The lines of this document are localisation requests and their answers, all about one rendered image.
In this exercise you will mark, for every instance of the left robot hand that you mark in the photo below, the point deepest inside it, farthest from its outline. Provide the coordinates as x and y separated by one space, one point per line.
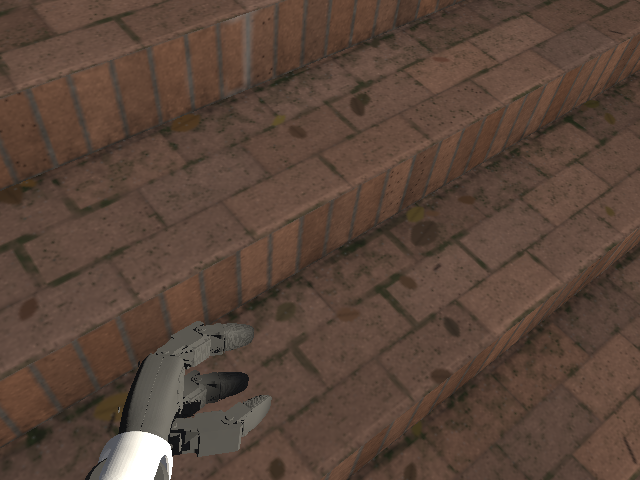
161 396

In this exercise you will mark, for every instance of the left robot forearm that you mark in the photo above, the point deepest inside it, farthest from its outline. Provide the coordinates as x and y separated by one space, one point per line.
134 455

